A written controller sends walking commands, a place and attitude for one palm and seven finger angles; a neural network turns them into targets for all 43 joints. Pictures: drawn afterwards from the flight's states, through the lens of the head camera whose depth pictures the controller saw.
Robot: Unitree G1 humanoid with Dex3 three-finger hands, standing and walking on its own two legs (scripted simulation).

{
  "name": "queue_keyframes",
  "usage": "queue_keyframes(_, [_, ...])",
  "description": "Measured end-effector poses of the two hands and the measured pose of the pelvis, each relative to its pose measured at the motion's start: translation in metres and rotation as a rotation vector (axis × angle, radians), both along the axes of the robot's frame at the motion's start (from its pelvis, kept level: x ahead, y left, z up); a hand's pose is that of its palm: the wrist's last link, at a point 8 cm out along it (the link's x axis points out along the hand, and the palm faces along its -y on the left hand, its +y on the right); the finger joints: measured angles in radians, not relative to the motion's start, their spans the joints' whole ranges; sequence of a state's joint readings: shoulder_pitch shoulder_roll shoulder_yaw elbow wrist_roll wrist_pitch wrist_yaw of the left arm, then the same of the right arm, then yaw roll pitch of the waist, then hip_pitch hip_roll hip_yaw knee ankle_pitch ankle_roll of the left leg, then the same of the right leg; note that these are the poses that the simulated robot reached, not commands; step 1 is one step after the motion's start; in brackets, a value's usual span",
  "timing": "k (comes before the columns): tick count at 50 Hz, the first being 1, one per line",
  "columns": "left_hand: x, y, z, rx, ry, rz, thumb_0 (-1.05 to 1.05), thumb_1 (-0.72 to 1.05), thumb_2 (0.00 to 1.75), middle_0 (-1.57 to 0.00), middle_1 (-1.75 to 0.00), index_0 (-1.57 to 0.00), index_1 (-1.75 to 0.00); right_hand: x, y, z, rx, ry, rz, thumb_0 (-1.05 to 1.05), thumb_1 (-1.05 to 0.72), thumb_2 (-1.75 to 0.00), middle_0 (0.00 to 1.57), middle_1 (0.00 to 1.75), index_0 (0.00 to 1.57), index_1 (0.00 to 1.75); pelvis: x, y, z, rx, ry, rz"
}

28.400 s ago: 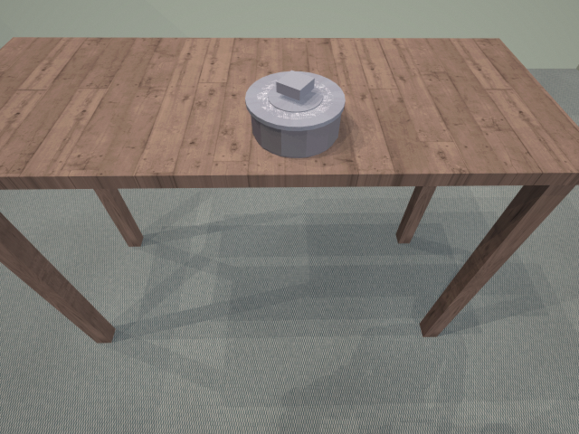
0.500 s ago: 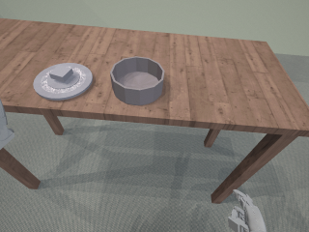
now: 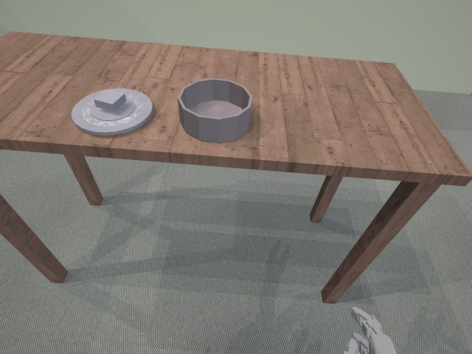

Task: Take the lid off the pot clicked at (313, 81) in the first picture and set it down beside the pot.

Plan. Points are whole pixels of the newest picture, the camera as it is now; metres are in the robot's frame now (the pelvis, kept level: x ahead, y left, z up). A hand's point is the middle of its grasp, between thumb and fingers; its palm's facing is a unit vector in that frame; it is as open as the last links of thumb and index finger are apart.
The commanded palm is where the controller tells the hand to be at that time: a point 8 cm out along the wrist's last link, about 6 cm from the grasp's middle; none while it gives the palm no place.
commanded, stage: step back with the hand held close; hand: left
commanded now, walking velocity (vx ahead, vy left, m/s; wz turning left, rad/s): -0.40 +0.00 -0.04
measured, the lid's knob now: (110, 100) +0.60 +0.30 +0.11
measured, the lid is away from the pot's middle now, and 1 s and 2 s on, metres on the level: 0.23 0.23 0.23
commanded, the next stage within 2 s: stop stepping back and stand still in 0.34 s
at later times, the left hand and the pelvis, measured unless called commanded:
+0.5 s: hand out of the picture +0.09 +0.23 +0.28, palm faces +0.41 -0.82 -0.40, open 7.4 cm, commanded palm +0.02 +0.29 +0.29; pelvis -0.12 +0.01 +0.00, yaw -2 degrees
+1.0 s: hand out of the picture -0.05 +0.23 +0.30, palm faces +0.45 -0.78 -0.44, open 7.4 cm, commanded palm -0.08 +0.30 +0.29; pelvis -0.22 +0.02 +0.01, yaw -1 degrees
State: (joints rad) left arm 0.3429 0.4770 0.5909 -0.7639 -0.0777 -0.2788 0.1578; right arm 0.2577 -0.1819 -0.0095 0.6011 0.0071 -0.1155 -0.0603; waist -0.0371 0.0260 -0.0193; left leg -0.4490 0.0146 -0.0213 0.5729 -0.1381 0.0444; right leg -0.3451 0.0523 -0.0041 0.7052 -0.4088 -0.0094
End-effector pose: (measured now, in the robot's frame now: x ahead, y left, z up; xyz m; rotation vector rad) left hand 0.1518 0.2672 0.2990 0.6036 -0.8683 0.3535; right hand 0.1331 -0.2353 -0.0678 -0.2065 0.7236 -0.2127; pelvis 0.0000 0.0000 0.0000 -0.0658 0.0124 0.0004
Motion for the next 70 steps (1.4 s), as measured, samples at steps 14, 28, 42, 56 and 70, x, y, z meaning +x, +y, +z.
queue_keyframes(14, [-0.037,0.007,-0.006,0.042,0.036,-0.082,0.0,0.88,0.9,-0.21,-0.3,-0.21,-0.3,-0.031,0.007,0.008,-0.04,0.027,0.0,0.01,-0.9,-0.9,0.2,0.3,0.2,0.3,-0.05,0.015,0.002,0.013,0.011,-0.027])
queue_keyframes(28, [-0.126,-0.002,-0.017,0.029,0.101,-0.096,0.01,0.88,0.9,-0.21,-0.3,-0.21,-0.3,-0.117,0.011,-0.001,-0.009,-0.046,0.006,0.01,-0.9,-0.9,0.2,0.3,0.2,0.3,-0.141,0.013,-0.012,-0.006,-0.018,-0.035])
queue_keyframes(42, [-0.177,0.033,0.01,-0.104,0.045,0.014,0.0,0.89,0.9,-0.2,-0.3,-0.2,-0.3,-0.223,0.031,0.001,0.073,0.033,-0.017,0.01,-0.9,-0.9,0.2,0.3,0.2,0.3,-0.202,0.016,0.009,0.046,-0.01,0.006])
queue_keyframes(56, [-0.234,0.046,0.013,-0.043,-0.042,0.069,0.0,0.88,0.9,-0.21,-0.3,-0.21,-0.3,-0.214,0.021,-0.008,-0.02,0.013,-0.007,0.01,-0.9,-0.9,0.2,0.3,0.2,0.3,-0.224,0.039,-0.002,0.074,-0.005,0.015])
queue_keyframes(70, [-0.177,0.055,-0.294,-0.476,1.228,0.175,-0.01,0.9,0.9,-0.19,-0.29,-0.19,-0.29,-0.202,0.042,-0.057,0.082,0.183,0.112,0.01,-0.9,-0.9,0.2,0.3,0.2,0.3,-0.21,0.043,-0.016,0.075,-0.003,0.098])
